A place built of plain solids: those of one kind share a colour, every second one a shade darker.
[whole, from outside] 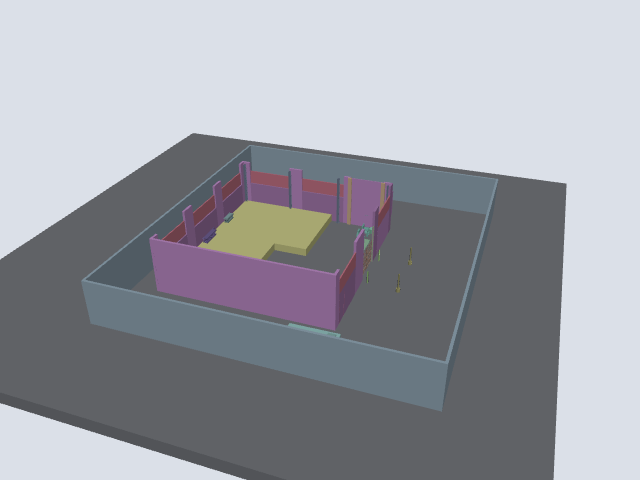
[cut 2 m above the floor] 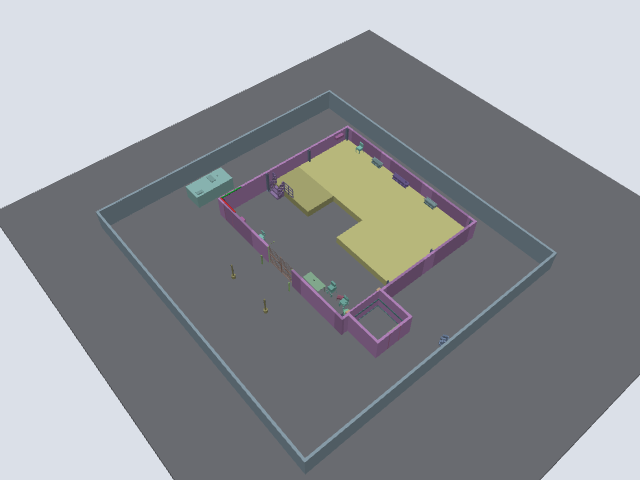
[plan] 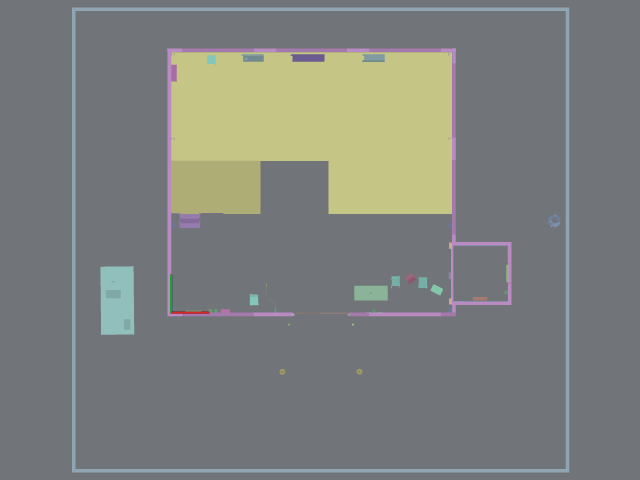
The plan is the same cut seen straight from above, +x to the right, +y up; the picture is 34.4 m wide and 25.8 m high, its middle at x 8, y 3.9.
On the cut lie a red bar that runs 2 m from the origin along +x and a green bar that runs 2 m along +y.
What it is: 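A works' assembly hall with a stage; one tall room, parted into a floor behind the doors and a second floor beyond one front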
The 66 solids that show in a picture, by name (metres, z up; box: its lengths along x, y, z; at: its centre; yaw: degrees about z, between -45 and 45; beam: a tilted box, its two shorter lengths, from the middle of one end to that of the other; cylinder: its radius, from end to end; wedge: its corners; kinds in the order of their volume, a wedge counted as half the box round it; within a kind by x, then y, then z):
{
 "raised_floor_bank_1": {"box": [4.8, 2.85, 0.71], "at": [2.4, 6.72, 0.3]},
 "raised_floor_bank_2": {"box": [15.1, 5.85, 0.71], "at": [7.55, 11.07, 0.3]},
 "raised_floor_bank_3": {"box": [6.65, 2.85, 0.71], "at": [11.78, 6.72, 0.3]},
 "yard_bound_1": {"box": [0.2, 25.01, 3.71], "at": [-5.23, 3.9, 1.8]},
 "yard_bound_2": {"box": [26.74, 0.2, 3.71], "at": [8.03, -8.5, 1.8]},
 "yard_bound_3": {"box": [26.74, 0.2, 3.71], "at": [8.03, 16.3, 1.8]},
 "yard_bound_4": {"box": [0.2, 25.01, 3.71], "at": [21.3, 3.9, 1.8]},
 "wall_1": {"box": [0.2, 14.4, 4.65], "at": [-0.1, 7.0, 2.27]},
 "wall_2": {"box": [0.81, 0.2, 4.65], "at": [0.2, -0.1, 2.27]},
 "wall_3": {"box": [0.81, 0.2, 4.65], "at": [0.2, 14.1, 2.27]},
 "wall_4": {"box": [3.86, 0.2, 2.6], "at": [2.52, -0.1, 1.25]},
 "wall_5": {"box": [3.86, 0.2, 2.6], "at": [2.52, 14.1, 1.25]},
 "wall_6": {"box": [1.21, 0.2, 4.65], "at": [5.05, 14.1, 2.27]},
 "wall_7": {"box": [2.11, 0.2, 4.65], "at": [5.5, -0.1, 2.27]},
 "wall_8": {"box": [3.81, 0.2, 2.6], "at": [7.55, 14.1, 1.25]},
 "wall_9": {"box": [1.21, 0.2, 4.65], "at": [10.05, 14.1, 2.27]},
 "wall_10": {"box": [1.11, 0.2, 4.65], "at": [10.1, -0.1, 2.27]},
 "wall_11": {"box": [3.86, 0.2, 2.6], "at": [12.57, -0.1, 1.25]},
 "wall_12": {"box": [3.86, 0.2, 2.6], "at": [12.57, 14.1, 1.25]},
 "wall_13": {"box": [0.81, 0.2, 4.65], "at": [14.9, -0.1, 2.27]},
 "wall_14": {"box": [0.81, 0.2, 4.65], "at": [14.9, 14.1, 2.27]},
 "wall_15": {"box": [0.06, 3.12, 4.65], "at": [15.07, 2.1, 2.27]},
 "wall_16": {"box": [0.06, 3.0, 2.45], "at": [15.13, 2.1, 1.18]},
 "wall_17": {"box": [0.2, 0.8, 4.65], "at": [15.2, 0.2, 2.27]},
 "wall_18": {"box": [0.2, 0.61, 4.65], "at": [15.2, 3.9, 2.27]},
 "wall_19": {"box": [0.2, 4.01, 2.6], "at": [15.2, 6.2, 1.25]},
 "wall_20": {"box": [0.2, 1.21, 4.65], "at": [15.2, 8.8, 2.27]},
 "wall_21": {"box": [0.2, 4.01, 2.6], "at": [15.2, 11.4, 1.25]},
 "wall_22": {"box": [0.2, 0.81, 4.65], "at": [15.2, 13.8, 2.27]},
 "wall_23": {"box": [3.2, 0.2, 2.45], "at": [16.7, 0.5, 1.18]},
 "wall_24": {"box": [3.2, 0.2, 2.45], "at": [16.7, 3.7, 1.18]},
 "wall_25": {"box": [0.2, 3.4, 2.45], "at": [18.2, 2.1, 1.18]},
 "beyond_skip_1": {"box": [0.82, 0.44, 0.12], "at": [-3.11, 0.99, 1.33], "yaw": 0.6},
 "beyond_skip_2": {"box": [1.78, 3.66, 1.24], "at": [-2.89, 0.64, 0.67], "yaw": 0.6},
 "beyond_skip_3": {"box": [0.33, 0.58, 0.1], "at": [-2.36, -0.64, 1.32], "yaw": 0.6},
 "window_pane_1": {"box": [3.85, 0.1, 1.21], "at": [2.52, -0.15, 3.14]},
 "window_pane_2": {"box": [3.85, 0.1, 1.21], "at": [2.52, 14.15, 3.14]},
 "window_pane_3": {"box": [3.8, 0.1, 1.21], "at": [7.55, 14.15, 3.14]},
 "window_pane_4": {"box": [3.85, 0.1, 1.21], "at": [12.57, -0.15, 3.14]},
 "window_pane_5": {"box": [3.85, 0.1, 1.21], "at": [12.57, 14.15, 3.14]},
 "window_pane_6": {"box": [0.1, 4.0, 1.21], "at": [15.25, 6.2, 3.14]},
 "window_pane_7": {"box": [0.1, 4.0, 1.21], "at": [15.25, 11.4, 3.14]},
 "pier_1": {"box": [0.17, 0.34, 4.65], "at": [15.02, 0.6, 2.27]},
 "pier_2": {"box": [0.17, 0.34, 4.65], "at": [15.02, 3.6, 2.27]},
 "door_landing_1": {"box": [1.12, 0.27, 0.21], "at": [1.0, 4.68, 0.06]},
 "door_landing_2": {"box": [1.12, 0.27, 0.38], "at": [1.0, 4.93, 0.14]},
 "door_landing_3": {"box": [1.12, 0.27, 0.55], "at": [1.0, 5.18, 0.22]},
 "chair_stack_1": {"box": [0.45, 0.43, 0.22], "at": [2.17, 13.57, 1.18]},
 "chair_stack_2": {"box": [0.41, 0.43, 0.04], "at": [4.45, 0.61, 0.7], "yaw": 0.2},
 "chair_stack_3": {"box": [0.43, 0.53, 0.3], "at": [12.07, 1.69, 0.75]},
 "chair_stack_4": {"box": [0.41, 0.43, 0.04], "at": [13.52, 1.53, 0.7], "yaw": -0.2},
 "radiator_1": {"box": [0.78, 0.19, 0.76], "at": [16.6, 0.74, 0.49]},
 "carton_1": {"box": [0.6, 0.4, 0.44], "at": [14.28, 1.23, 0.17], "yaw": -25.9},
 "bench_short_1": {"box": [1.2, 0.1, 0.029], "at": [4.38, 13.84, 1.1]},
 "bench_short_2": {"box": [1.11, 0.4, 0.07], "at": [4.42, 13.67, 1.08]},
 "bench_short_3": {"box": [1.2, 0.1, 0.029], "at": [10.87, 13.51, 1.1]},
 "bench_short_4": {"box": [1.2, 0.1, 0.029], "at": [10.88, 13.84, 1.1]},
 "bench_short_5": {"box": [1.1, 0.38, 0.15], "at": [10.93, 13.67, 1.02]},
 "signing_shelf_1": {"box": [0.3, 0.9, 0.26], "at": [0.15, 12.87, 1.61]},
 "bench_things_1": {"box": [1.71, 0.4, 0.07], "at": [7.38, 13.68, 1.08]},
 "mess_table_1": {"box": [1.8, 0.8, 0.029], "at": [10.74, 1.04, 0.73]},
 "steel_column_1": {"box": [0.014, 0.2, 4.45], "at": [14.9, 4.67, 2.17]},
 "steel_column_2": {"box": [0.014, 0.2, 4.45], "at": [14.9, 9.33, 2.17]},
 "steel_column_3": {"box": [0.014, 0.2, 4.45], "at": [14.9, 13.86, 2.17]},
 "roller_shutter_1": {"box": [0.11, 0.1, 3.35], "at": [9.53, -0.11, 1.62]},
 "low_rail_1": {"box": [0.024, 2.41, 0.16], "at": [15.17, 2.39, 0.9]}
}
